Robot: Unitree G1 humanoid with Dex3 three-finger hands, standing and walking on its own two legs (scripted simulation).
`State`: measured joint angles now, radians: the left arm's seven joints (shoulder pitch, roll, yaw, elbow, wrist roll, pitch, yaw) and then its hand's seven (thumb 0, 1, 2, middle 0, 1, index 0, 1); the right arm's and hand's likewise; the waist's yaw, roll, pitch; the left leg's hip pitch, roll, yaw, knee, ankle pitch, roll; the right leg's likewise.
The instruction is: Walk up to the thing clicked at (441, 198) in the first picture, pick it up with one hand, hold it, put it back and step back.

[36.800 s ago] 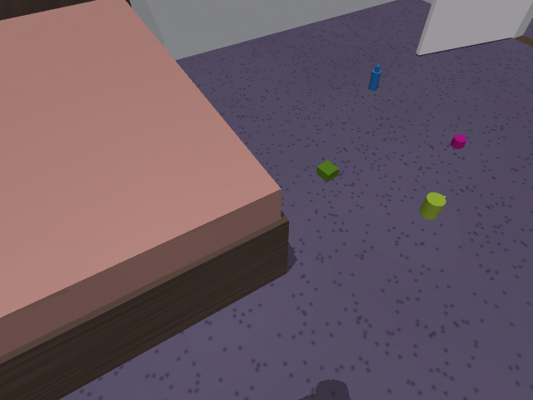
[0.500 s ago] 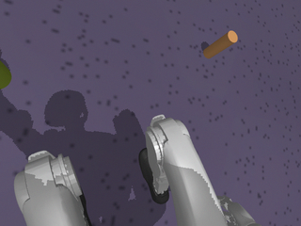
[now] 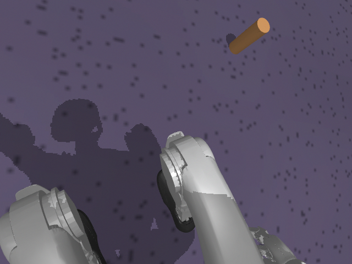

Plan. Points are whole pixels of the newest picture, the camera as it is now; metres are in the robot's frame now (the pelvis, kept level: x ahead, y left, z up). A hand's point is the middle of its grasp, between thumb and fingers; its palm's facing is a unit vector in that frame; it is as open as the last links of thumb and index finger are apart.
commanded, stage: rest palm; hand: left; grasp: from above
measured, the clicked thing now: out of the picture +0.56 +0.32 -0.27
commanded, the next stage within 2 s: close in 1.84 s
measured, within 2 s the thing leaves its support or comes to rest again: neither
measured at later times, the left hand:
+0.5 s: hand out of the picture +0.52 +0.31 -0.22, palm faces -0.41 -0.08 -0.91, open 13.9 cm
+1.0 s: hand out of the picture +0.53 +0.33 -0.24, palm faces -0.46 -0.12 -0.88, open 14.3 cm
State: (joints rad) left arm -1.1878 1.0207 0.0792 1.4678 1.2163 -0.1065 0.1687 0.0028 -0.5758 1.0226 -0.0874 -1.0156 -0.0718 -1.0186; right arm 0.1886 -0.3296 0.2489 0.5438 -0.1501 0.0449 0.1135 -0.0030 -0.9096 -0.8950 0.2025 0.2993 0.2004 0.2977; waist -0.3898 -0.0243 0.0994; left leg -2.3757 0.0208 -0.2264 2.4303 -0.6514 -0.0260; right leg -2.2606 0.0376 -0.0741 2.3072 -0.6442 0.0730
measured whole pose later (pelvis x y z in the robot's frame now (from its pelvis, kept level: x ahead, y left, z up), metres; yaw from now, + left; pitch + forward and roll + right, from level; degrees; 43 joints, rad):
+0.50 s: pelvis +0.00 +0.01 -0.01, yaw -2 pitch +31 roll -14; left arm -1.23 1.05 0.05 1.62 1.33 -0.19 0.44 0.00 -0.52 1.09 -0.10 -1.03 -0.08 -1.04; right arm 0.14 -0.32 0.29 0.57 -0.20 -0.05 0.12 0.00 -0.90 -0.90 0.20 0.30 0.20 0.30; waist -0.43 -0.10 0.13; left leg -2.39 0.02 -0.25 2.48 -0.67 -0.01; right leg -2.25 0.05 -0.10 2.32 -0.66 0.07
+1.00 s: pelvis +0.00 +0.01 -0.01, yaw -4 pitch +31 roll -15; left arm -1.19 1.14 0.10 1.58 1.27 -0.17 0.36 0.00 -0.55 1.04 -0.09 -1.02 -0.04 -1.02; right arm 0.16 -0.35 0.35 0.56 -0.22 -0.05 0.13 0.00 -0.91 -0.90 0.20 0.30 0.20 0.30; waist -0.44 -0.12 0.20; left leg -2.39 0.02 -0.28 2.51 -0.69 -0.02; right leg -2.24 0.06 -0.12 2.33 -0.66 0.07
